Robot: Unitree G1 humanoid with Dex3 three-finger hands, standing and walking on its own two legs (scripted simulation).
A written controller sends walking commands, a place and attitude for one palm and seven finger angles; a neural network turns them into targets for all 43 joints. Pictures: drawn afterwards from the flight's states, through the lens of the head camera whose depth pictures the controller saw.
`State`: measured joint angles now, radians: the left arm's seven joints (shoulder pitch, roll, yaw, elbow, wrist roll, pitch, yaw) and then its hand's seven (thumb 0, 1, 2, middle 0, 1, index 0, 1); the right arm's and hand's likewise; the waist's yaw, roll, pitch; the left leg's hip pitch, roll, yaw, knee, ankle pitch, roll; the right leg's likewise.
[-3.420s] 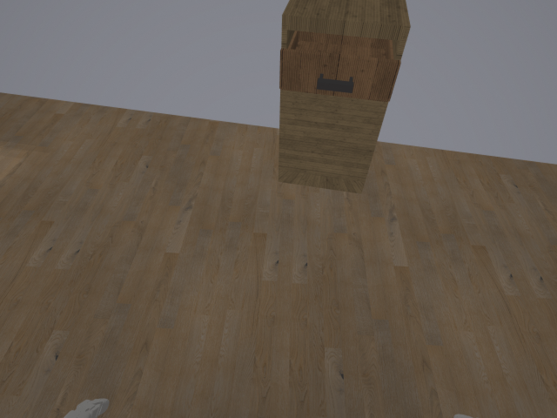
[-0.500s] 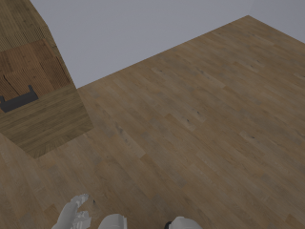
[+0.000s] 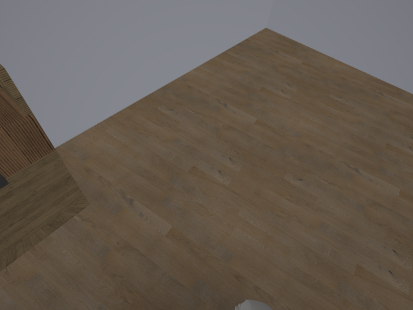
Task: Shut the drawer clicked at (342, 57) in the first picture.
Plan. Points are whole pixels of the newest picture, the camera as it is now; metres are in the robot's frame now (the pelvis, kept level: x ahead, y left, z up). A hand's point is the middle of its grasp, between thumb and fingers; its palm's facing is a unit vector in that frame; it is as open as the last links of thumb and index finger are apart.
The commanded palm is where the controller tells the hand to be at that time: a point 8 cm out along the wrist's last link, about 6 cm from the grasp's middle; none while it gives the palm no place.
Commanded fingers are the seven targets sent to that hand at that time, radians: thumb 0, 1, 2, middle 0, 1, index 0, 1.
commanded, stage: walk to a spot facing it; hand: left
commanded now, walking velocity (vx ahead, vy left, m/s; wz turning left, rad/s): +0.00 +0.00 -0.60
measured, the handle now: out of the picture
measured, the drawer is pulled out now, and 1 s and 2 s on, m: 0.16 0.16 0.16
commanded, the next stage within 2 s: turn to face it in 1.34 s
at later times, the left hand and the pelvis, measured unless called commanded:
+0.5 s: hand (146, 302) +0.15 +0.13 -0.16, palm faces -0.26 -0.93 -0.26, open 7.3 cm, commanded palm none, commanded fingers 0.00 0.90 0.90 -0.20 -0.30 -0.20 -0.30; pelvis -0.01 -0.03 -0.01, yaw -18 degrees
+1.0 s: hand (145, 295) +0.17 +0.14 -0.17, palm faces -0.54 -0.82 -0.20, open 7.3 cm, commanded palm none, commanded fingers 0.00 0.90 0.90 -0.20 -0.30 -0.20 -0.30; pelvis -0.01 +0.01 +0.00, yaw -36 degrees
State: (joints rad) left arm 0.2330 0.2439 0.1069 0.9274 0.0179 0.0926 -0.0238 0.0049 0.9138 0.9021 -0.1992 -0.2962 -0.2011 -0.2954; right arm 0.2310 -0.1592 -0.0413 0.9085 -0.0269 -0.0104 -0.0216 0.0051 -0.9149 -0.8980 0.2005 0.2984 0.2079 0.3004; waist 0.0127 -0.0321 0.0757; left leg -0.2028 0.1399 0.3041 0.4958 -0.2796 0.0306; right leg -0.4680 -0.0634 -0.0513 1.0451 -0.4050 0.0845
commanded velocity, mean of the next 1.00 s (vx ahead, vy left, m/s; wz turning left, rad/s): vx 0.01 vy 0.00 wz -0.60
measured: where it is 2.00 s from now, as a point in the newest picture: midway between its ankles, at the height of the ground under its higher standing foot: outside the picture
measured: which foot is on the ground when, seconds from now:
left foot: down 0.00-0.18, up 0.20-0.62, down 0.64-1.00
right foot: up 0.00-0.16, down 0.18-0.64, up 0.66-1.00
